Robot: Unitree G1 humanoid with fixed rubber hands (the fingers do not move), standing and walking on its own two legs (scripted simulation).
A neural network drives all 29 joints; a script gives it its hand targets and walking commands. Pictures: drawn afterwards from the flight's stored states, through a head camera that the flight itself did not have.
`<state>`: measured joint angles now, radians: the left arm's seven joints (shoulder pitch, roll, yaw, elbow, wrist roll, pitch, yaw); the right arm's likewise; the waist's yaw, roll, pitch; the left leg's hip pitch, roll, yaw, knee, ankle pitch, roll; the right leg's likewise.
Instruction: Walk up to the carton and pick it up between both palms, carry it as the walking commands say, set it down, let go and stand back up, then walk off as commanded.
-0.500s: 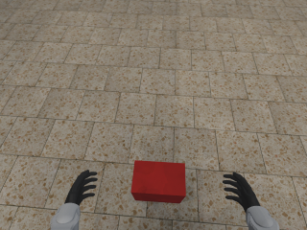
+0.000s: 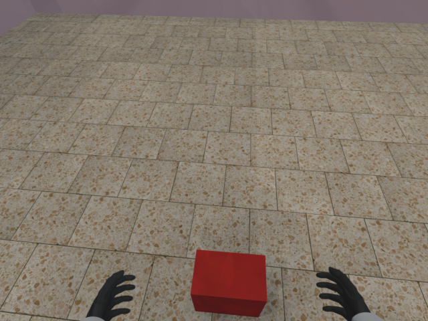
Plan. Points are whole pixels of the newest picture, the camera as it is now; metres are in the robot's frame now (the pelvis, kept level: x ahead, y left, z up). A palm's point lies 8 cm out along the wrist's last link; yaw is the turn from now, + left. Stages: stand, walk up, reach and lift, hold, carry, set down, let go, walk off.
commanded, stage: let go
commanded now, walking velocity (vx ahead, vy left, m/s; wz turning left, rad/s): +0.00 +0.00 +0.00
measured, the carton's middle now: (228, 284) +0.37 -0.02 -0.64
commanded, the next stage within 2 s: stand in 0.08 s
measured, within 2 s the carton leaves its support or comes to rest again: neither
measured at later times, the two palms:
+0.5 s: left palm out of the picture +0.14 +0.29 -0.08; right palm (390, 320) +0.15 -0.29 -0.08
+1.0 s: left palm out of the picture +0.11 +0.29 -0.09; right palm out of the picture +0.12 -0.31 -0.09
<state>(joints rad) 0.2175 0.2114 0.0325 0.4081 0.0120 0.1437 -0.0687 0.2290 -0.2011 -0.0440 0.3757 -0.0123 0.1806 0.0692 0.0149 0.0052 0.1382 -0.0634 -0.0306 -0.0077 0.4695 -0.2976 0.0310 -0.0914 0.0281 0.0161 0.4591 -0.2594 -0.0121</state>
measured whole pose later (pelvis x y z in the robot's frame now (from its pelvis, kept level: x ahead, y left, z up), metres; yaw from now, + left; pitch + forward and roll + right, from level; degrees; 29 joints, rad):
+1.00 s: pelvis +0.01 -0.01 +0.01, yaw +1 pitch -2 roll +0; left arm 0.14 0.36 0.02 0.94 0.03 0.00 0.01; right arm 0.16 -0.38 -0.01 0.92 -0.03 -0.01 -0.02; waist 0.00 0.01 0.00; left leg -0.09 -0.03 -0.02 0.36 -0.24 0.02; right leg -0.12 0.03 0.00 0.36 -0.21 -0.02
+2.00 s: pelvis +0.00 +0.00 +0.01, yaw +1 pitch -2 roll +0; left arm 0.11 0.39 0.00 1.06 0.01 -0.01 0.01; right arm 0.13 -0.39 0.00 1.04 -0.01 -0.02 -0.02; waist 0.01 0.00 0.02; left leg -0.07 -0.03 -0.02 0.30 -0.19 0.02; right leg -0.10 0.02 0.01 0.31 -0.17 -0.02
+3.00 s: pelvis +0.00 -0.03 +0.00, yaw -30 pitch +1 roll +0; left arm 0.19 0.32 0.08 0.86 0.02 0.07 0.00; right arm 0.13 -0.30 -0.04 0.84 -0.01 0.03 -0.03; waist 0.02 -0.02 0.06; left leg -0.26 0.00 0.00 0.54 -0.35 -0.07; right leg -0.30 0.08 0.18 0.52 -0.22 0.00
